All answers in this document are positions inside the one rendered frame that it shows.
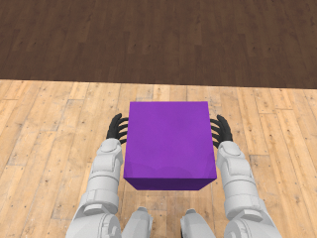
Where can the robot right forearm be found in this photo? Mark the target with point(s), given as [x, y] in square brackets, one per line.
[241, 195]

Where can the right robot upper arm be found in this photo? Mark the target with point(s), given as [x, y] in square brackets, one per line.
[244, 228]

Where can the robot left hand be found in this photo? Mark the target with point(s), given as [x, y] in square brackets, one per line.
[114, 128]

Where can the robot left thigh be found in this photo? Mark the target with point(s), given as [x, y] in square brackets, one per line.
[138, 226]

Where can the robot right hand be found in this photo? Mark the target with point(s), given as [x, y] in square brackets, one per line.
[224, 131]

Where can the carton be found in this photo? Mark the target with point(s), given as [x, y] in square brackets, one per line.
[169, 146]

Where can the robot right shin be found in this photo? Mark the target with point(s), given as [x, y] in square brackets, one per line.
[191, 210]

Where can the left robot upper arm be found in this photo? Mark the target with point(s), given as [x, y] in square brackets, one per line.
[102, 225]

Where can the robot left forearm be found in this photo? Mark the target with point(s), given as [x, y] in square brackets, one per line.
[101, 195]

